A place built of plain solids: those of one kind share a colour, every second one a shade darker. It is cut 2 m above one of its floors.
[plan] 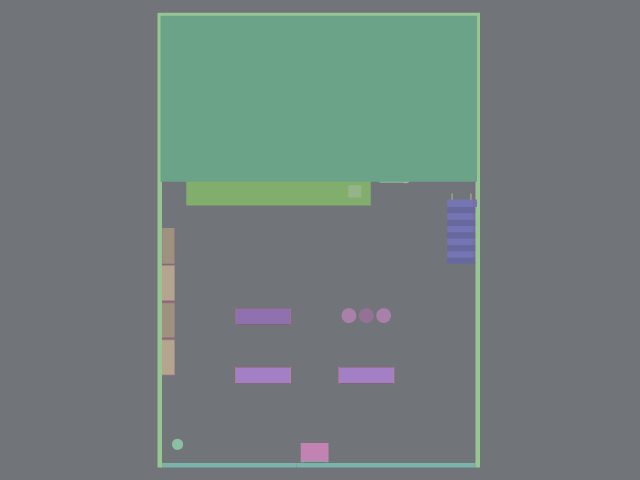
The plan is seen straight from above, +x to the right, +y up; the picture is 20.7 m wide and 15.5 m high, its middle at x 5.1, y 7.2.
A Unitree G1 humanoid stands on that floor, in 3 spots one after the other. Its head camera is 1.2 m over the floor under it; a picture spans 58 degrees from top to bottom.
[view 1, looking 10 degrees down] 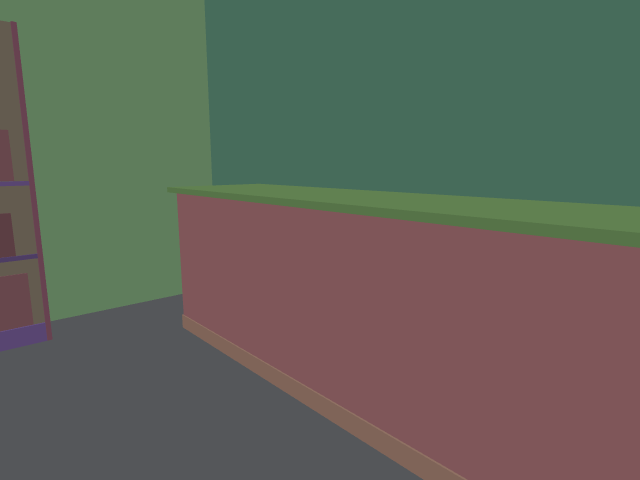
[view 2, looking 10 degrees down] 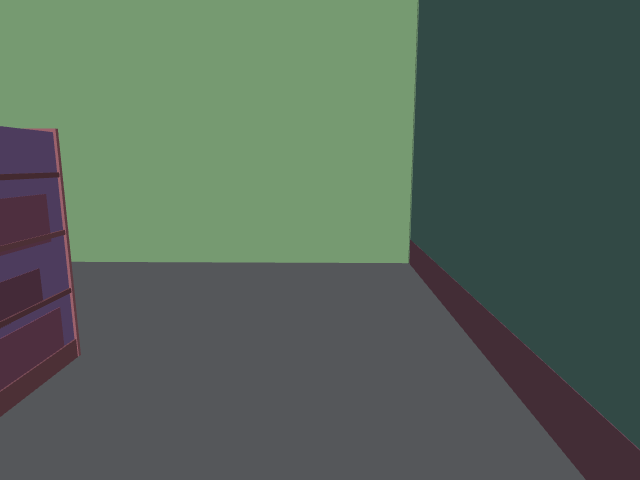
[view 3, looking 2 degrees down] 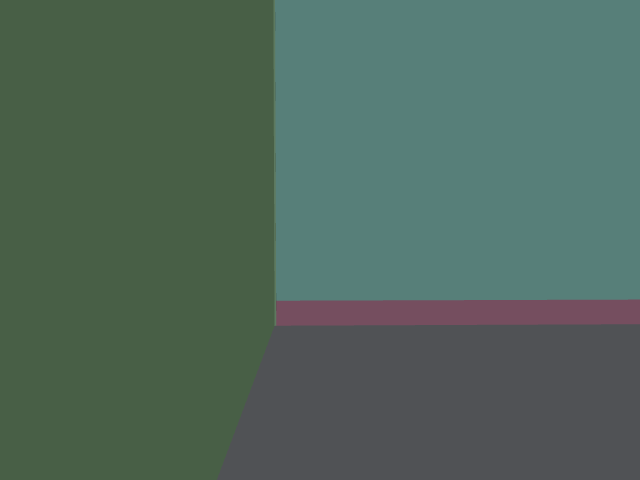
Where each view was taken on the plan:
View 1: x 3.76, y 7.07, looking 138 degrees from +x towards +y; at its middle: counter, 1.98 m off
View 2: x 4.93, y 1.00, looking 1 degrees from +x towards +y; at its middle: wall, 5.27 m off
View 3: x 9.67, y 5.13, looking -91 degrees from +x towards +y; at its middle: window_wall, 5.13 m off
